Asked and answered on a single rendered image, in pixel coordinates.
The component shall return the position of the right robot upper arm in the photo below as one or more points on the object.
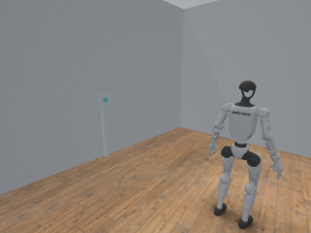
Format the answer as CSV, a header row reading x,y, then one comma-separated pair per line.
x,y
265,123

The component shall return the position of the robot head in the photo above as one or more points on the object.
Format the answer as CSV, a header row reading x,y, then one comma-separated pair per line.
x,y
245,101

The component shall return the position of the robot left hand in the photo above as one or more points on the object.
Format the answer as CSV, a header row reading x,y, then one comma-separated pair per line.
x,y
212,148

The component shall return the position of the right robot thigh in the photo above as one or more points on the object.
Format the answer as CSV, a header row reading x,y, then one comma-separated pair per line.
x,y
254,168

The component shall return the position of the right robot forearm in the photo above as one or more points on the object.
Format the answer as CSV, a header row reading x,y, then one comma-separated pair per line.
x,y
271,146

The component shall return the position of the left robot forearm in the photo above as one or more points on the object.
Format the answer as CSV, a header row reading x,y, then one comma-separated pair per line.
x,y
215,135

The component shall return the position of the left robot upper arm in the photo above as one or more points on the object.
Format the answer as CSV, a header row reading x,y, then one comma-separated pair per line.
x,y
222,116

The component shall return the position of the robot right hand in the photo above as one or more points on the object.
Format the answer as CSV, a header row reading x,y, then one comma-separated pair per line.
x,y
277,166

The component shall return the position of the panel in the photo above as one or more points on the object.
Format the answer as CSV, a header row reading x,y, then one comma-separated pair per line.
x,y
103,109

